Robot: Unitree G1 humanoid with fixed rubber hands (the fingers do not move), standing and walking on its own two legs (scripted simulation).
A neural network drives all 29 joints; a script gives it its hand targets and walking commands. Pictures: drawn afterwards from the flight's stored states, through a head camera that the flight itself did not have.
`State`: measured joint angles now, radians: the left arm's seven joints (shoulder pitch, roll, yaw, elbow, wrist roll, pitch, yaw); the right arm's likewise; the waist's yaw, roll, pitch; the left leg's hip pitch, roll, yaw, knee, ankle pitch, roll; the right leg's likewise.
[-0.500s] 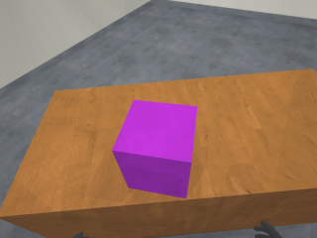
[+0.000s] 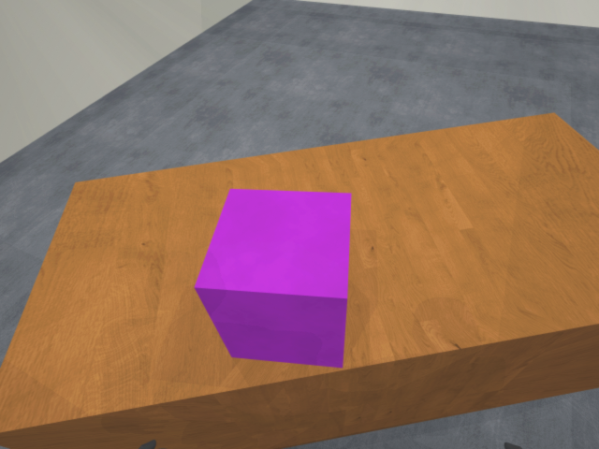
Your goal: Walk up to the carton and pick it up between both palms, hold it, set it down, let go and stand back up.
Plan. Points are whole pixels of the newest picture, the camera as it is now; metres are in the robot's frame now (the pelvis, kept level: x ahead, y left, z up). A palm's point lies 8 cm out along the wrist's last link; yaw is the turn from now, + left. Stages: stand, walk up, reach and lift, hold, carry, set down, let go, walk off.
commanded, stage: walk up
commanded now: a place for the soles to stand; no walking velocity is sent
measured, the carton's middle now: (287, 280) +0.41 +0.05 -0.07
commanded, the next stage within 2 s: reach and lift in 1.06 s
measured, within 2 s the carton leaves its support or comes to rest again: neither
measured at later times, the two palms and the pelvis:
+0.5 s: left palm out of the picture +0.14 +0.25 -0.09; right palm out of the picture +0.11 -0.29 -0.10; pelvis +0.03 -0.01 +0.00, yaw -1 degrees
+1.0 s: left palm out of the picture +0.16 +0.25 -0.09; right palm out of the picture +0.10 -0.29 -0.10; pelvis +0.03 -0.01 +0.00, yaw -2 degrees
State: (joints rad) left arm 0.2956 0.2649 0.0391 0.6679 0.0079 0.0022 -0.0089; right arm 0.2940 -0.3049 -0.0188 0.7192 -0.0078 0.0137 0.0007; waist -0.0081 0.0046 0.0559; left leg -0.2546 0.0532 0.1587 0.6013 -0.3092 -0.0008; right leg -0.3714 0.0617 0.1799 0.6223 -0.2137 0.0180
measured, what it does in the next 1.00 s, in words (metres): stands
